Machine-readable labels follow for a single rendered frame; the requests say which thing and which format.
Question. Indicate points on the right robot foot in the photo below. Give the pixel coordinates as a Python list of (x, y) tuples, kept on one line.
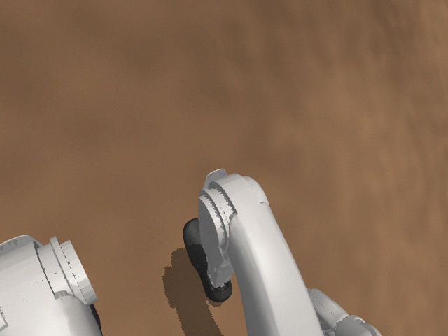
[(198, 258)]

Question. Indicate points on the right robot arm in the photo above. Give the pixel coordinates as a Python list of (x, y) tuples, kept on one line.
[(355, 326)]

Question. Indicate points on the right robot hand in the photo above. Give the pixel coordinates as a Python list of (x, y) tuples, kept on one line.
[(327, 311)]

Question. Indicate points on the left robot foot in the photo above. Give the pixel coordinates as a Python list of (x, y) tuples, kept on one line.
[(96, 316)]

